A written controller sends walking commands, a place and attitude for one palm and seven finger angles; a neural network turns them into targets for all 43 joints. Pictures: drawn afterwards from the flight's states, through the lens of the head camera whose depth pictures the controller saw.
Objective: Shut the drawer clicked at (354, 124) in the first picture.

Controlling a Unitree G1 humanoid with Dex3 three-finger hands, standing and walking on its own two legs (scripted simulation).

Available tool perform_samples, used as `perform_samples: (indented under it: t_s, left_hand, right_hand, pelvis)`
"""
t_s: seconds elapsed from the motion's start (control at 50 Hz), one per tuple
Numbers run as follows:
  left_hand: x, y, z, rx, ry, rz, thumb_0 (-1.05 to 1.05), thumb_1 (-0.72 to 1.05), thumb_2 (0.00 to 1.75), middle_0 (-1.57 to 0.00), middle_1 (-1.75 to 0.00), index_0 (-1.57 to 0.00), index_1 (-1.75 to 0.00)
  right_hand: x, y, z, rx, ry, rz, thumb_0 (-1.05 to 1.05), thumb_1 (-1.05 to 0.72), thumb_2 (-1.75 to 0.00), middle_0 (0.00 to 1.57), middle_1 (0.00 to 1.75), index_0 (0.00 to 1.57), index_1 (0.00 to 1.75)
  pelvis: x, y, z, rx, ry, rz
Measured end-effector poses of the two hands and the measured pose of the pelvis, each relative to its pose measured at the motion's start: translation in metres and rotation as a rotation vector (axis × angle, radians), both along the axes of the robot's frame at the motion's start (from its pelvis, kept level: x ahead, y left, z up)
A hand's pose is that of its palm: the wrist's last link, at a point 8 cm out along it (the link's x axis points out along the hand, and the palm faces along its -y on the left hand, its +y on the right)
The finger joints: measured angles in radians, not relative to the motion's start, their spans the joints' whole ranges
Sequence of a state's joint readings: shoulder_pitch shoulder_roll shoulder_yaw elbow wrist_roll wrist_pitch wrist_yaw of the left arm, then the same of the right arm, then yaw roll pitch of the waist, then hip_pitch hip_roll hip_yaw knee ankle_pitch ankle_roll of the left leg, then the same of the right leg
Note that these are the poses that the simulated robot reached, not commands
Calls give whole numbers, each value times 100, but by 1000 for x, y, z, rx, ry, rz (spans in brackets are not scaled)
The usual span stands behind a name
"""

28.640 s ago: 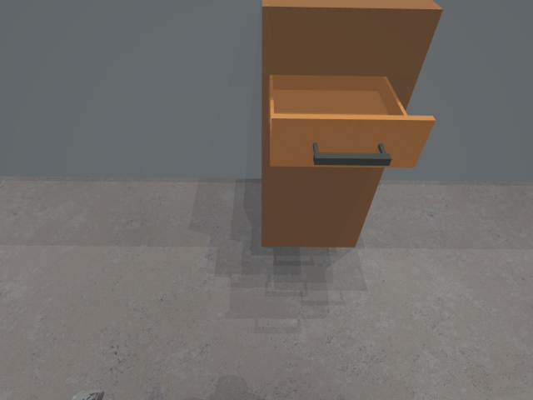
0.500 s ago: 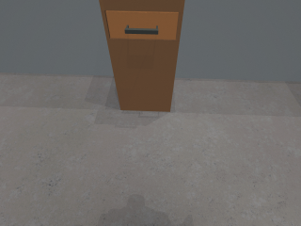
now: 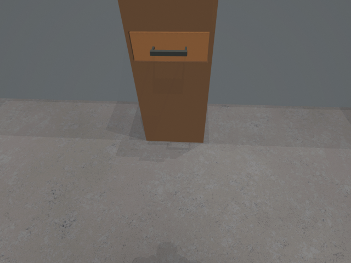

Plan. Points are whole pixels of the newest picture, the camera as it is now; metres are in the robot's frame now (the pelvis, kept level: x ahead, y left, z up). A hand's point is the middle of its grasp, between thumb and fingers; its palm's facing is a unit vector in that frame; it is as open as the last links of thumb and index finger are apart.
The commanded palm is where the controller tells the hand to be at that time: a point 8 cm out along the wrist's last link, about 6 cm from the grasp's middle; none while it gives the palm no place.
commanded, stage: let the arm hang, fingers relaxed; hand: left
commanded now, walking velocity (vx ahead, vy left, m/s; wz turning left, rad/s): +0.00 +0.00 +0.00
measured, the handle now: (169, 50) +1.05 +0.09 -0.03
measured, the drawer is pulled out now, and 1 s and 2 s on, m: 0.00 0.00 0.00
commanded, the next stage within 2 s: look to check the result in 0.30 s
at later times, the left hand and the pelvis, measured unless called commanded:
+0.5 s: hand out of the picture +0.06 +0.22 -0.16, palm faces +0.00 -0.95 -0.31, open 7.4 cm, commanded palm none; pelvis +0.02 -0.01 +0.00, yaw +0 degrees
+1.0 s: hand out of the picture +0.11 +0.23 -0.15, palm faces -0.02 -0.94 -0.34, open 7.4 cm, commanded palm none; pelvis +0.03 +0.00 +0.00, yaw -1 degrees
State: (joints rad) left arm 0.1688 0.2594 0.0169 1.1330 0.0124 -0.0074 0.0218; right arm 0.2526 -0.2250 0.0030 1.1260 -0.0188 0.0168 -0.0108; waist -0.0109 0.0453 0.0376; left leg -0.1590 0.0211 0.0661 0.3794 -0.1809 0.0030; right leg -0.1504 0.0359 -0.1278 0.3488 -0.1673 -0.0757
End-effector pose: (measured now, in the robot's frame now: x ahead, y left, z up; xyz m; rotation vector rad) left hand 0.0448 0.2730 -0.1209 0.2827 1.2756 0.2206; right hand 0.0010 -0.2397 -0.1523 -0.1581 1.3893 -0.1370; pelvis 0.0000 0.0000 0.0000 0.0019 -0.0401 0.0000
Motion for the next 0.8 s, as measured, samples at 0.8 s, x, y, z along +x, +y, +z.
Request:
perform_samples:
  t_s: [0.8]
  left_hand:
    - [37, 4, 5, 18, -7, -17, 1, 91, 90, -20, -30, -20, -29]
  right_hand:
    - [61, -44, 17, -98, -73, 22, 1, -91, -89, 20, 29, 20, 30]
  pelvis:
    - [23, -7, 3, 2, 9, -10]
